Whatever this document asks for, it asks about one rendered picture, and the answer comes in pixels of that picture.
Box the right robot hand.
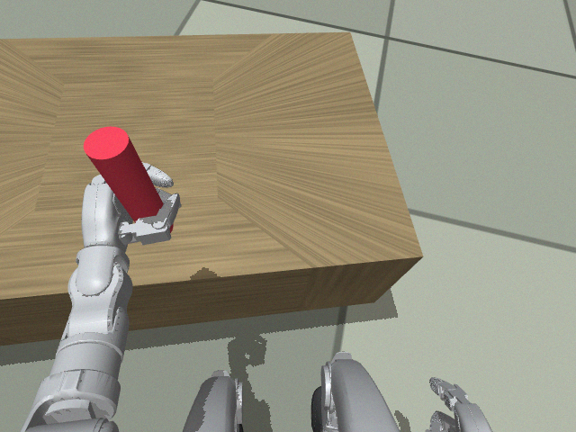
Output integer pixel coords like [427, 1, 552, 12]
[426, 377, 492, 432]

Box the left robot hand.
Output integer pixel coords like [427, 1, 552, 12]
[81, 162, 182, 253]

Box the can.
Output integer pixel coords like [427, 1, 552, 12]
[84, 127, 173, 233]

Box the left robot arm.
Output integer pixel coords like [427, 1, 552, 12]
[20, 245, 133, 432]

